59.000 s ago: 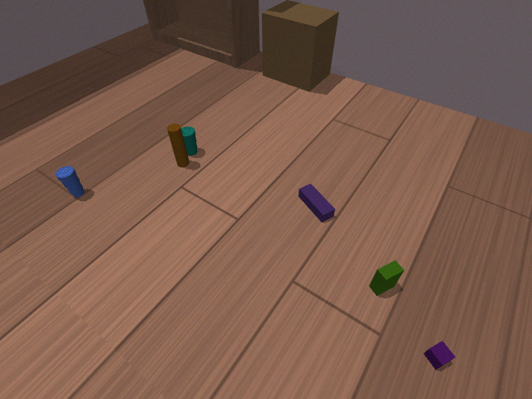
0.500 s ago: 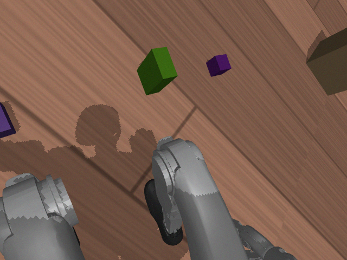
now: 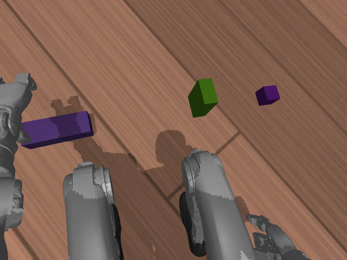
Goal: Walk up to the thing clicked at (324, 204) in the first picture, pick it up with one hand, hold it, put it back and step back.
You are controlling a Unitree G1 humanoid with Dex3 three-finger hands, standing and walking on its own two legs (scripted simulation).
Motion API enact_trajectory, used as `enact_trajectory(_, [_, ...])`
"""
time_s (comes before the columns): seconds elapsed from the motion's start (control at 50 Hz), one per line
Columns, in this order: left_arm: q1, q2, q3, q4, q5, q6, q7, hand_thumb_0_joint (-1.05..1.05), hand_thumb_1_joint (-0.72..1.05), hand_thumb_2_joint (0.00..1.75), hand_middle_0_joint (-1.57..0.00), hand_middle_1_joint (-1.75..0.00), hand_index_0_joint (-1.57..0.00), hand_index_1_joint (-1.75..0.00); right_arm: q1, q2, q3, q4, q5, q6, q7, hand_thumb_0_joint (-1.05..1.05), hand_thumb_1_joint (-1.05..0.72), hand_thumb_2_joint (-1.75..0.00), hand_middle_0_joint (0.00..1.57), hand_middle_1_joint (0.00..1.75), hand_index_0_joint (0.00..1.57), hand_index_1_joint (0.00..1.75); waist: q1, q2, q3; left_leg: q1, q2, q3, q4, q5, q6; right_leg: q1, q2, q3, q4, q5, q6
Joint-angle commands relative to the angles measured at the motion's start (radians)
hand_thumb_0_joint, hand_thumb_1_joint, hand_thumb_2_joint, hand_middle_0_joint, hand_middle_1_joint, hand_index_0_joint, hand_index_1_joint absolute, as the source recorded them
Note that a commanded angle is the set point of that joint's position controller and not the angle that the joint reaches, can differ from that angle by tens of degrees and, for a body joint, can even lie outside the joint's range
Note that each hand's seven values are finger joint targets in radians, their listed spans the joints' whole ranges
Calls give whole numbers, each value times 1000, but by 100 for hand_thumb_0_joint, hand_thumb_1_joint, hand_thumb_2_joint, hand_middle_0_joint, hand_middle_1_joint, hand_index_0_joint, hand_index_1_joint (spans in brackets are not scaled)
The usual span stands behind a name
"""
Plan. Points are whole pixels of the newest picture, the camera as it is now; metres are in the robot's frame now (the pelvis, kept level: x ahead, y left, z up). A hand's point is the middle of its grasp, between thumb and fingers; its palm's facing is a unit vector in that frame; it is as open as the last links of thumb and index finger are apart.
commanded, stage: withdraw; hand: left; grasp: from above
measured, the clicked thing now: (58, 129) +0.47 +0.31 -0.33
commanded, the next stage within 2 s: home in 0.38 s
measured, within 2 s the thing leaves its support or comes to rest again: neither
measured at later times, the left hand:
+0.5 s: hand (31, 109) +0.48 +0.32 -0.17, palm faces -0.31 -0.03 -0.95, open 13.9 cm
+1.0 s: hand out of the picture +0.34 +0.29 +0.00, palm faces -0.25 -0.60 -0.76, open 8.1 cm
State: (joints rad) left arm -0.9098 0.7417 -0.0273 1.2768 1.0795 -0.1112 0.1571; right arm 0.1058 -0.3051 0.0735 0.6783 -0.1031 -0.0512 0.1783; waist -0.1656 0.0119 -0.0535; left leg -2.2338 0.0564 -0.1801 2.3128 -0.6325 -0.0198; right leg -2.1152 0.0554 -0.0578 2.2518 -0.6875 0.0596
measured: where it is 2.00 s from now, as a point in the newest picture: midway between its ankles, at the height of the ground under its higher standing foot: (155, 241)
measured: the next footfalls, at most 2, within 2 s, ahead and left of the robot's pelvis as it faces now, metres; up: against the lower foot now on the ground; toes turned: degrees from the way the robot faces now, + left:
none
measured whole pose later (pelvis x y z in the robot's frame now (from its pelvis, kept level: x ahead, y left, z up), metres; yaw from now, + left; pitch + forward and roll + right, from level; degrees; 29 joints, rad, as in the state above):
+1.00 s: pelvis +0.01 +0.00 +0.10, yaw +4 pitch +32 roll -6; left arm -0.31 0.51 0.06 0.51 0.57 0.06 0.04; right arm 0.11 -0.28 -0.03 0.62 -0.01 0.02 0.06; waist -0.05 0.03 -0.18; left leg -1.93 0.05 -0.12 1.99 -0.62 -0.02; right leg -1.83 0.02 -0.04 1.95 -0.68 0.04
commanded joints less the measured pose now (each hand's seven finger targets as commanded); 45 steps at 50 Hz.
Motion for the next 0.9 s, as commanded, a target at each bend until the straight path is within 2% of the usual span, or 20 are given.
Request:
enact_trajectory(0.0, [-253, 260, 72, -101, 32, -76, 4, 0, -52, 101, -7, -100, -7, -101, 189, -220, -56, -26, 5, 19, -48, 0, -89, -90, 20, 30, 20, 30, -41, 82, -487, 320, -34, 111, -188, 37, 52, 278, 27, -84, -267, 113, -88])
enact_trajectory(0.1, [-333, 332, 127, -87, 118, -174, 106, 0, -51, 100, -7, -100, -7, -99, 161, -220, -22, -16, -22, 36, -67, 0, -89, -90, 20, 30, 20, 30, -41, 235, -553, 405, -29, 114, -163, 66, 36, 206, 26, -97, -195, 140, -93])
enact_trajectory(0.12, [-338, 324, 123, -61, 138, -184, 132, 0, -51, 100, -7, -99, -7, -99, 160, -218, -13, -16, -30, 39, -66, 0, -89, -90, 20, 30, 20, 30, -55, 258, -553, 405, -29, 112, -158, 72, 34, 199, 27, -100, -183, 146, -95])
enact_trajectory(0.14, [-347, 322, 126, -28, 150, -195, 159, 0, -51, 99, -7, -99, -7, -99, 166, -224, -13, -11, -38, 38, -66, 0, -89, -90, 20, 30, 20, 30, -72, 258, -541, 407, -28, 108, -151, 63, 32, 180, 27, -103, -180, 129, -96])
enact_trajectory(0.18, [-380, 334, 138, -13, 170, -205, 212, 0, -51, 98, -7, -100, -8, -99, 174, -228, -10, -8, -49, 39, -69, 0, -89, -89, 20, 30, 20, 30, -78, 294, -549, 421, -27, 108, -144, 58, 27, 172, 27, -101, -179, 119, -96])
enact_trajectory(0.22, [-407, 391, 184, -55, 187, -208, 263, 0, -50, 97, -7, -99, -8, -98, 180, -243, -20, 4, -63, 32, -71, 0, -89, -89, 20, 30, 20, 30, -64, 361, -627, 475, -29, 108, -139, 71, 20, 165, 22, -112, -159, 126, -97])
enact_trajectory(0.28, [-399, 401, 215, -119, 196, -174, 320, 0, -48, 96, -8, -98, -9, -97, 188, -249, -41, 19, -71, 22, -73, 0, -89, -89, 20, 30, 20, 30, -55, 425, -698, 537, -27, 113, -150, 85, 12, 146, 16, -123, -133, 151, -99])
enact_trajectory(0.34, [-420, 421, 233, -191, 175, -114, 344, 0, -48, 95, -9, -96, -10, -95, 187, -248, -71, 16, -64, 12, -71, 0, -89, -89, 20, 30, 20, 30, -38, 475, -790, 583, -21, 117, -164, 80, 10, 133, 12, -114, -136, 147, -104])
enact_trajectory(0.38, [-392, 366, 208, -172, 152, -66, 339, 0, -48, 95, -9, -96, -10, -95, 199, -240, -78, 22, -59, 7, -68, 0, -90, -90, 20, 30, 20, 30, -42, 461, -778, 580, -21, 121, -188, 68, 14, 126, 10, -120, -156, 154, -102])
enact_trajectory(0.42, [-366, 340, 180, -129, 141, -23, 312, 0, -48, 95, -9, -96, -10, -95, 220, -238, -87, 33, -46, 3, -66, 0, -90, -89, 20, 30, 20, 30, -39, 413, -758, 553, -22, 127, -192, 67, 24, 136, 14, -112, -186, 161, -101])
enact_trajectory(0.44, [-325, 300, 155, -65, 130, -3, 291, 0, -49, 95, -8, -96, -9, -95, 229, -230, -85, 45, -44, 3, -64, 0, -89, -89, 20, 30, 20, 30, -44, 367, -718, 527, -23, 128, -191, 77, 28, 143, 16, -113, -194, 170, -99])
enact_trajectory(0.46, [-314, 278, 142, -34, 110, 14, 271, 0, -48, 95, -8, -97, -9, -95, 237, -220, -79, 54, -40, 6, -64, 0, -89, -89, 20, 30, 20, 30, -52, 321, -673, 471, -28, 132, -186, 79, 38, 155, 19, -108, -211, 177, -93])
enact_trajectory(0.5, [-248, 247, 115, 11, 76, 33, 218, 0, -32, 88, -24, -81, -21, -79, 248, -210, -76, 51, -30, 8, -63, 0, -88, -89, 20, 30, 20, 30, -54, 214, -622, 396, -33, 133, -176, 84, 51, 207, 24, -95, -237, 182, -87])
enact_trajectory(0.56, [-204, 233, 120, -55, 8, 38, 133, 0, -9, 89, -23, -59, -21, -61, 257, -204, -84, 36, -12, 10, -59, 0, -89, -90, 20, 30, 20, 30, -27, 179, -651, 419, -35, 126, -209, 118, 53, 276, 18, -96, -244, 203, -84])
enact_trajectory(0.64, [-105, 233, 165, -264, -79, 19, 36, 0, 23, 79, -20, -40, -19, -40, 251, -201, -115, -3, 16, 24, -56, 0, -89, -90, 20, 30, 20, 30, 40, 215, -782, 544, -36, 132, -263, 194, 44, 376, 11, -82, -270, 258, -87])
enact_trajectory(0.68, [-41, 214, 198, -459, -141, 9, 9, 0, 39, 76, -18, -32, -18, -32, 249, -195, -139, -33, 32, 33, -58, 0, -90, -90, 20, 30, 20, 30, 83, 255, -888, 628, -38, 142, -300, 233, 38, 432, 3, -66, -293, 288, -90])
enact_trajectory(0.72, [31, 194, 218, -667, -219, 17, -8, 0, 55, 77, -18, -27, -18, -27, 233, -190, -158, -71, 48, 43, -66, 0, -90, -90, 20, 30, 20, 30, 105, 267, -941, 702, -35, 138, -354, 224, 36, 457, -1, -58, -345, 276, -92])
enact_trajectory(0.8, [206, 76, 206, -760, -353, 69, -36, 0, 87, 90, -20, -30, -20, -30, 184, -155, -165, -90, 73, 56, -90, 0, -90, -90, 20, 30, 20, 30, 81, 129, -745, 629, -31, 129, -445, 91, 54, 467, 2, -39, -468, 189, -81])
enact_trajectory(0.84, [229, 58, 204, -877, -418, 94, -58, 0, 90, 90, -20, -30, -20, -30, 166, -150, -175, -104, 83, 55, -105, 0, -90, -90, 20, 30, 20, 30, 94, 161, -752, 689, -26, 120, -500, 64, 52, 490, -4, -29, -509, 162, -84])
enact_trajectory(0.88, [327, 4, 167, -921, -467, 125, -85, 0, 90, 90, -20, -30, -20, -30, 146, -149, -178, -127, 91, 52, -116, 0, -90, -90, 20, 30, 20, 30, 101, 145, -747, 743, -20, 114, -548, 58, 50, 534, -6, -27, -548, 151, -84])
